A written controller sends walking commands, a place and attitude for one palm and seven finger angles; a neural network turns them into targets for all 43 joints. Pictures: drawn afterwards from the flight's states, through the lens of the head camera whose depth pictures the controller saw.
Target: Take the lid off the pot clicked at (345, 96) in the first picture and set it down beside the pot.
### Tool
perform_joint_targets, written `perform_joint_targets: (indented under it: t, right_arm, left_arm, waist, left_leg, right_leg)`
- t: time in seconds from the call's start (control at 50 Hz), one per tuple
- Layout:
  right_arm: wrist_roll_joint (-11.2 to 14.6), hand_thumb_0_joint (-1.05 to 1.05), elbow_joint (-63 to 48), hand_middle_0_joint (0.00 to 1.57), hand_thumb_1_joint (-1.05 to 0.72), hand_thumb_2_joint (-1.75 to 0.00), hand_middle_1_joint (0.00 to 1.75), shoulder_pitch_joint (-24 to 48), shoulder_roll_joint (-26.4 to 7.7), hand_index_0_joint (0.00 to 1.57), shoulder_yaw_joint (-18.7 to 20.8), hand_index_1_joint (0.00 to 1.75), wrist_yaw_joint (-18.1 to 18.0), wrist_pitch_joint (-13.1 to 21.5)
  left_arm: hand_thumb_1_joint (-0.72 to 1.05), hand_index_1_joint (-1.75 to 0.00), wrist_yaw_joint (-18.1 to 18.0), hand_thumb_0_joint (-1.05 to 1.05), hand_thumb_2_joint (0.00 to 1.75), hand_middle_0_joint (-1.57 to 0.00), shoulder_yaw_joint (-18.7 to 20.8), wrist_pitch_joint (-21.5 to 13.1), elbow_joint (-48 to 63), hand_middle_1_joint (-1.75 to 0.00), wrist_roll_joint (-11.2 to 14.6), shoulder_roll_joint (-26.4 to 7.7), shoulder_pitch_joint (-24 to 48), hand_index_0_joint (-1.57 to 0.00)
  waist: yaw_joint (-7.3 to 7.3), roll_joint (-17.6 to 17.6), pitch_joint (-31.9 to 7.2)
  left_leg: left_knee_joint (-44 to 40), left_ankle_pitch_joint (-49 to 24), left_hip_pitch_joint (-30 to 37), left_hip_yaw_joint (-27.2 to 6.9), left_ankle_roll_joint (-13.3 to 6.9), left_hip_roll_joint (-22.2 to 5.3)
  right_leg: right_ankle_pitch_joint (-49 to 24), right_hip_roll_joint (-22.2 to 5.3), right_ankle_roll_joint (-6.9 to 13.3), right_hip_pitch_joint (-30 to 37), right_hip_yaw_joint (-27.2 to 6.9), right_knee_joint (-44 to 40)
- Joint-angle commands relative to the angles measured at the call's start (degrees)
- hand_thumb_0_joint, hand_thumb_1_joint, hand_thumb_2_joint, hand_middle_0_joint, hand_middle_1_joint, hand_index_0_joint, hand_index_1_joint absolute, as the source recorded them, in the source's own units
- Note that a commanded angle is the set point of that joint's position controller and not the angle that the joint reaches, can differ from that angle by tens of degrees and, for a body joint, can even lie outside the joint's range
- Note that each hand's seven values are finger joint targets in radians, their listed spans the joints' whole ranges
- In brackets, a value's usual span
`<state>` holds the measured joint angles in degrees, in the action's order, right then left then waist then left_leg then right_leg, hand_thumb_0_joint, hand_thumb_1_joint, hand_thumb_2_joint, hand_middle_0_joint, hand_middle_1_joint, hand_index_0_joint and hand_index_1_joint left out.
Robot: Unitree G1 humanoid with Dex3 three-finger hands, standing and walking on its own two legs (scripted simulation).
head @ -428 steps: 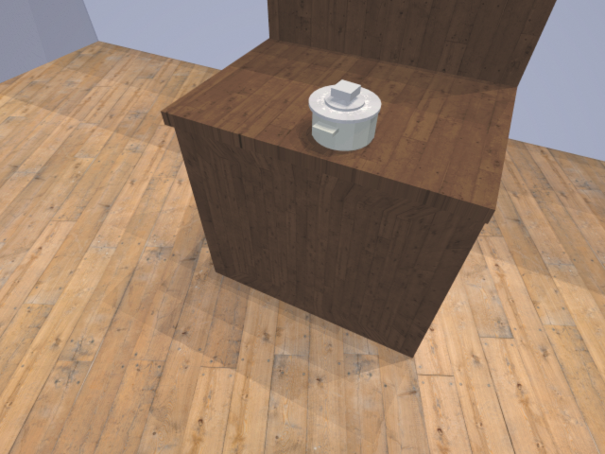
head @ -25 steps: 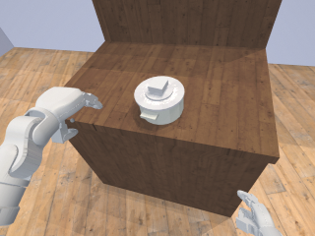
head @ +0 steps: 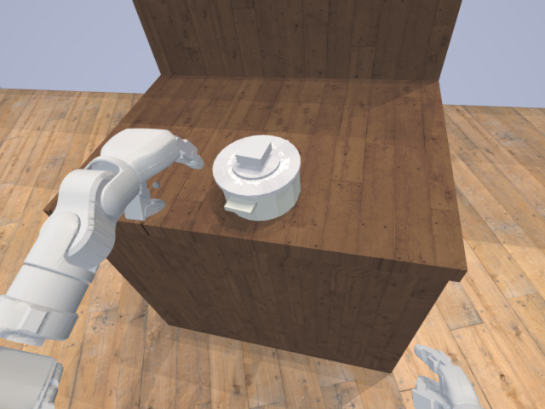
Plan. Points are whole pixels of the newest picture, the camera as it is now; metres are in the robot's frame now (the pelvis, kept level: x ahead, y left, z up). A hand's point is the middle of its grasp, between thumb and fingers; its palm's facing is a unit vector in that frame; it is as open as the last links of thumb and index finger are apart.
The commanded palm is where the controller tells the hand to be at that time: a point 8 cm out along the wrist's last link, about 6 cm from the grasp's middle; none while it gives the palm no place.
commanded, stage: move the open hand above the knob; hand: left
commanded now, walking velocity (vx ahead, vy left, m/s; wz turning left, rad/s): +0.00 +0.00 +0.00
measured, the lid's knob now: (254, 152) +0.52 +0.07 +0.09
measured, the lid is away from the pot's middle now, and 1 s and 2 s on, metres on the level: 0.00 0.00 0.00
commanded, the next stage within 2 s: lower the open fingers around the knob in 1.58 s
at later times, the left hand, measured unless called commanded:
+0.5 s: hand (209, 150) +0.44 +0.12 +0.16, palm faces -0.22 +0.03 -0.97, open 9.9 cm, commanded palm +0.43 +0.12 +0.23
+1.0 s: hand (244, 124) +0.50 +0.07 +0.17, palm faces -0.25 +0.01 -0.97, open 9.9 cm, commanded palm +0.48 +0.08 +0.23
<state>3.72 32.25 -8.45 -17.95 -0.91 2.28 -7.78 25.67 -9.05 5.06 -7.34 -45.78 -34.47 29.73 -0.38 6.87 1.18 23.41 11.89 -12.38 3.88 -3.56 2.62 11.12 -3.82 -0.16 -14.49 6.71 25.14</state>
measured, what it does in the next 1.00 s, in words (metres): stands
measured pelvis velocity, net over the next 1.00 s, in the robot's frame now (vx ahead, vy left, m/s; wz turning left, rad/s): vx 0.03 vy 0.00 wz -0.03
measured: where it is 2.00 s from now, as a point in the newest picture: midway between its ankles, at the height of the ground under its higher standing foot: outside the picture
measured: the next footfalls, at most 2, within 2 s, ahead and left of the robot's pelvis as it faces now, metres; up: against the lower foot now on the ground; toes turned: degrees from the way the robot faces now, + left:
none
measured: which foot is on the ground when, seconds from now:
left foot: down 0.00-1.00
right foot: down 0.00-1.00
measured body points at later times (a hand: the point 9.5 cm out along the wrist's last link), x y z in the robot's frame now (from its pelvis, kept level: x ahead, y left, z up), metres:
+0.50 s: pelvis +0.01 +0.00 +0.00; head +0.04 -0.05 +0.45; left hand +0.45 +0.11 +0.22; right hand +0.15 -0.25 -0.13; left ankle +0.01 +0.08 -0.74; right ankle +0.02 -0.12 -0.74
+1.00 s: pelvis +0.03 +0.00 +0.00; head +0.06 -0.05 +0.45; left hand +0.51 +0.07 +0.22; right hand +0.11 -0.26 -0.14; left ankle +0.01 +0.08 -0.74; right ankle +0.02 -0.12 -0.74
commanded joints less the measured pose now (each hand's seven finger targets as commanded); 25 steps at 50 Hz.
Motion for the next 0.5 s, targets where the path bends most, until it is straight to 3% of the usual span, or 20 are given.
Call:
perform_joint_targets:
  t: [0.0,0.02,0.04,0.06,0.08,0.12,0.14,0.18,0.22,0.24,0.28,0.32,0.36,0.4,0.42,0.44,0.48]
  right_arm:
    - [0.2,0.0,-8.3,0.2,-0.9,-0.9,0.3,6.2,-5.1,0.2,2.1,0.3,-0.4,2.5]
    - [0.4,0.0,-8.6,0.2,-0.9,-0.9,0.3,6.1,-5.6,0.2,2.5,0.3,-0.2,2.8]
    - [0.1,0.0,-8.6,0.2,-0.9,-0.9,0.3,6.8,-4.7,0.2,1.8,0.3,-0.1,2.5]
    - [0.3,0.0,-8.2,0.2,-0.9,-0.9,0.3,6.0,-4.7,0.2,2.1,0.3,-0.2,2.4]
    - [0.4,0.0,-7.5,0.2,-0.9,-0.9,0.3,5.5,-5.3,0.2,2.1,0.3,-0.3,2.2]
    - [0.6,0.0,-7.6,0.2,-0.9,-0.9,0.3,5.3,-5.7,0.2,2.4,0.3,-0.2,2.1]
    - [0.5,0.0,-7.8,0.2,-0.9,-0.9,0.3,6.2,-4.7,0.2,1.7,0.3,-0.2,2.0]
    - [0.6,0.0,-7.0,0.2,-0.9,-0.9,0.3,5.2,-5.0,0.2,1.9,0.3,-0.5,1.8]
    - [0.5,0.0,-7.0,0.2,-0.9,-0.9,0.3,4.4,-5.6,0.2,2.4,0.3,-0.7,2.0]
    - [0.2,0.0,-7.2,0.2,-0.9,-0.9,0.3,4.7,-4.8,0.2,1.8,0.3,-0.6,2.2]
    - [0.6,0.0,-6.6,0.2,-0.9,-0.9,0.3,4.3,-4.8,0.2,1.8,0.3,-0.8,2.0]
    - [0.8,0.0,-6.6,0.2,-0.9,-0.9,0.3,3.6,-5.2,0.2,2.3,0.3,-0.5,1.6]
    - [0.7,0.0,-6.4,0.2,-0.9,-0.9,0.3,3.3,-5.0,0.2,2.2,0.3,-0.6,1.6]
    - [0.6,0.0,-6.4,0.2,-0.9,-0.9,0.3,3.3,-4.9,0.2,2.1,0.3,-0.7,1.7]
    - [0.5,0.0,-6.4,0.2,-0.9,-0.9,0.3,3.1,-5.2,0.2,2.6,0.3,-0.6,1.7]
    - [0.3,0.0,-6.3,0.2,-0.9,-0.9,0.3,2.8,-4.7,0.2,2.3,0.3,-0.7,1.9]
    - [0.6,0.0,-5.3,0.2,-0.9,-0.9,0.3,2.1,-4.8,0.2,2.1,0.3,-0.9,1.6]
  left_arm:
    - [-0.28,-0.08,-2.8,0.0,1.44,-0.85,7.0,1.0,5.5,-0.08,-1.2,-11.8,27.8,-0.85]
    - [-0.28,-0.08,-3.3,0.0,1.44,-0.85,7.7,0.7,7.3,-0.08,-0.5,-11.9,27.9,-0.85]
    - [-0.28,-0.08,-2.8,0.0,1.44,-0.85,5.9,1.5,6.1,-0.08,-1.7,-11.5,30.4,-0.85]
    - [-0.28,-0.08,-2.9,0.0,1.44,-0.85,4.4,1.8,3.2,-0.08,-1.6,-9.1,30.0,-0.85]
    - [-0.28,-0.08,-3.2,0.0,1.44,-0.85,6.0,1.9,1.9,-0.08,-1.9,-11.1,30.9,-0.85]
    - [-0.28,-0.08,-3.8,0.0,1.44,-0.85,5.2,1.9,1.5,-0.08,-1.3,-9.9,32.0,-0.85]
    - [-0.28,-0.08,-3.3,0.0,1.44,-0.85,3.1,2.5,0.9,-0.08,-2.6,-8.9,35.1,-0.85]
    - [-0.28,-0.08,-3.8,0.0,1.44,-0.85,2.5,2.9,-2.4,-0.08,-2.8,-8.1,36.8,-0.85]
    - [-0.28,-0.08,-4.5,0.0,1.44,-0.85,5.2,2.6,-1.8,-0.08,-2.3,-10.5,37.8,-0.85]
    - [-0.28,-0.08,-4.2,0.0,1.44,-0.85,5.1,2.6,-1.6,-0.08,-3.4,-11.2,40.0,-0.85]
    - [-0.28,-0.08,-4.4,0.0,1.44,-0.85,3.0,3.0,-6.5,-0.08,-3.3,-8.1,38.8,-0.85]
    - [-0.28,-0.08,-4.6,0.0,1.44,-0.85,1.1,3.7,-8.0,-0.08,-2.3,-5.1,38.7,-0.85]
    - [-0.28,-0.08,-4.5,0.0,1.44,-0.85,0.9,4.1,-8.1,-0.08,-3.3,-5.6,42.2,-0.85]
    - [-0.28,-0.08,-4.7,0.0,1.44,-0.85,0.9,3.9,-7.2,-0.08,-3.7,-6.2,45.4,-0.85]
    - [-0.28,-0.08,-4.8,0.0,1.44,-0.85,0.9,3.8,-6.2,-0.08,-2.9,-5.6,45.0,-0.85]
    - [-0.28,-0.08,-4.8,0.0,1.44,-0.85,1.8,3.9,-6.6,-0.08,-3.7,-7.0,46.3,-0.85]
    - [-0.28,-0.08,-4.9,0.0,1.44,-0.85,-0.7,4.4,-10.9,-0.08,-3.7,-4.0,47.2,-0.85]
  waist:
    - [0.26,-6.9,-18.6]
    - [0.58,-5.0,-20.2]
    - [0.27,-5.8,-22.1]
    - [0.77,-7.6,-19.8]
    - [0.71,-7.8,-18.7]
    - [1.19,-7.0,-19.0]
    - [1.0,-7.3,-20.9]
    - [1.39,-8.0,-19.1]
    - [1.19,-6.8,-22.0]
    - [0.74,-8.0,-24.6]
    - [1.35,-8.1,-20.9]
    - [1.91,-8.6,-19.9]
    - [1.94,-9.9,-21.6]
    - [1.96,-7.7,-23.4]
    - [2.23,-7.9,-24.4]
    - [2.01,-8.2,-25.9]
    - [2.68,-9.5,-22.5]
  left_leg:
    - [-2.2,-11.6,5.4,-5.7,0.6,0.1]
    - [-0.7,-13.9,7.1,-5.9,0.3,0.2]
    - [-1.9,-14.1,7.0,-5.8,0.6,0.2]
    - [-1.5,-12.5,5.9,-5.6,0.5,0.1]
    - [-2.0,-11.3,5.0,-5.4,0.7,-0.1]
    - [-1.1,-11.1,5.4,-5.7,0.4,0.1]
    - [-2.1,-11.3,5.5,-5.5,0.6,0.1]
    - [-1.8,-10.0,4.5,-5.4,0.5,0.1]
    - [-0.7,-12.0,6.0,-5.5,0.1,0.2]
    - [-1.5,-13.2,5.7,-5.4,0.2,0.4]
    - [-1.3,-13.0,4.2,-4.7,0.4,0.2]
    - [-0.7,-13.3,4.3,-5.1,0.2,0.2]
    - [-1.0,-13.0,4.8,-4.8,0.1,0.2]
    - [-1.0,-14.2,5.4,-5.0,0.1,0.3]
    - [-0.1,-15.7,6.3,-5.1,-0.2,0.4]
    - [-0.5,-15.9,6.5,-4.8,-0.2,0.3]
    - [-0.8,-14.8,4.9,-4.7,0.0,0.3]
  right_leg:
    - [-9.1,2.7,2.1,6.1,-3.4,-1.3]
    - [-10.8,2.9,2.5,6.1,-3.7,-1.0]
    - [-10.4,2.8,2.3,7.2,-3.7,-0.8]
    - [-9.8,2.9,2.1,5.9,-3.5,-1.0]
    - [-9.1,2.8,2.2,5.6,-3.3,-1.1]
    - [-9.5,2.9,2.5,5.2,-3.5,-0.8]
    - [-8.7,2.9,2.3,5.9,-3.6,-0.6]
    - [-8.6,2.9,2.3,5.0,-3.4,-0.6]
    - [-10.6,2.8,2.6,6.2,-3.9,-0.1]
    - [-11.7,2.7,2.4,8.6,-4.1,0.2]
    - [-12.5,2.7,2.3,6.7,-3.8,0.3]
    - [-12.8,2.7,2.4,5.5,-3.6,0.2]
    - [-12.8,2.9,2.2,6.1,-3.7,0.2]
    - [-14.0,2.7,2.4,6.8,-4.0,0.7]
    - [-15.3,2.7,2.4,7.1,-4.1,0.7]
    - [-15.7,2.7,2.2,8.1,-4.4,0.7]
    - [-15.4,2.8,2.2,6.3,-3.9,0.6]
